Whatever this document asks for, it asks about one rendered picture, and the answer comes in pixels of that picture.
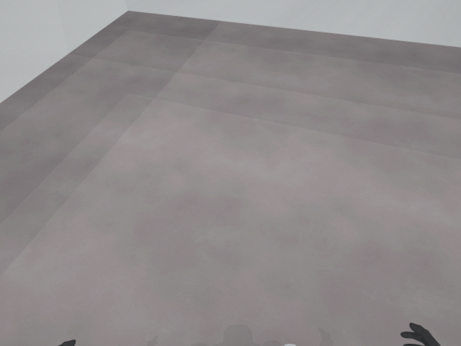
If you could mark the right robot hand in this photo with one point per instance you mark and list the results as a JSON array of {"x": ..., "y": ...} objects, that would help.
[{"x": 420, "y": 334}]

